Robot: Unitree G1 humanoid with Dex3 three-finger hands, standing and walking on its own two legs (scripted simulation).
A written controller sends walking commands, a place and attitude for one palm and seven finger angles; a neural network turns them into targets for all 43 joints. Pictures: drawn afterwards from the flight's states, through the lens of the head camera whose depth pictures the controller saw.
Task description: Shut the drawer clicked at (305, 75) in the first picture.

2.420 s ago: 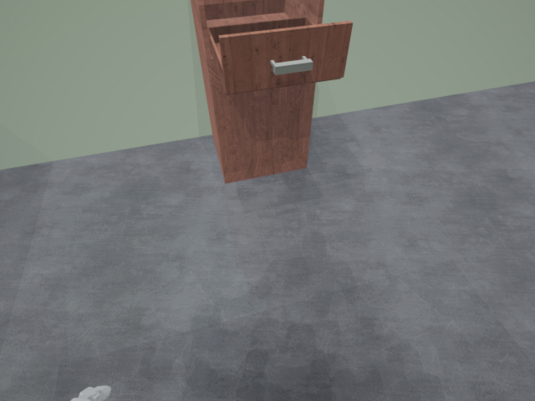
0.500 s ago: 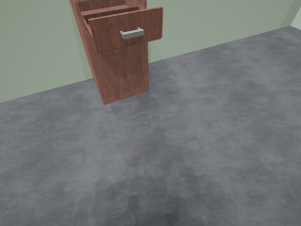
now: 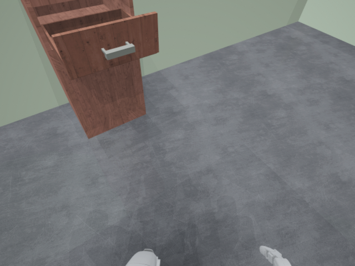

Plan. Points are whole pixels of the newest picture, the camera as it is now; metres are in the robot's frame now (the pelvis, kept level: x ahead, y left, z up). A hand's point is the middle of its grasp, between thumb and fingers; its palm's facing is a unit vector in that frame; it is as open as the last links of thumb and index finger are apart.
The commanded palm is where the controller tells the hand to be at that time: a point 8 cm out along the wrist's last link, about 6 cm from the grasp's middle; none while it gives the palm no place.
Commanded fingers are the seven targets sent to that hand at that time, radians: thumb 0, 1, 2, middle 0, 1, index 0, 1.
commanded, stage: walk to a spot facing it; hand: left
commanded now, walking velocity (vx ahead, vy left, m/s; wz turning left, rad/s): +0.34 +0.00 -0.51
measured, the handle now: (117, 49) +0.85 +0.38 +0.01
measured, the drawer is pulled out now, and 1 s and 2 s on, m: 0.29 0.29 0.29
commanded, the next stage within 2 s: turn to face it in 1.56 s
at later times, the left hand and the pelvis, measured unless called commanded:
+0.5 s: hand (126, 190) +0.34 +0.21 -0.17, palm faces -0.31 -0.94 -0.14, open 7.4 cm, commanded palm none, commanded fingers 0.00 0.90 0.90 -0.20 -0.30 -0.20 -0.30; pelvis +0.18 +0.07 +0.01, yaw -18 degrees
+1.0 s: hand (158, 148) +0.51 +0.15 -0.17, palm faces -0.44 -0.86 -0.24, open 7.2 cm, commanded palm none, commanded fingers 0.00 0.90 0.90 -0.20 -0.30 -0.20 -0.30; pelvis +0.38 -0.02 +0.00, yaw -30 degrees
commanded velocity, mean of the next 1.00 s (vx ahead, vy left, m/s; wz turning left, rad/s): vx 0.35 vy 0.00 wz -0.44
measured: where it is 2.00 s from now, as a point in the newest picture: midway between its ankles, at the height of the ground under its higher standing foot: (210, 203)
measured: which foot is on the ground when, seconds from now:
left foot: up 0.00-0.04, down 0.06-0.72, up 0.74-1.00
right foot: down 0.00-0.06, up 0.08-0.70, down 0.72-1.00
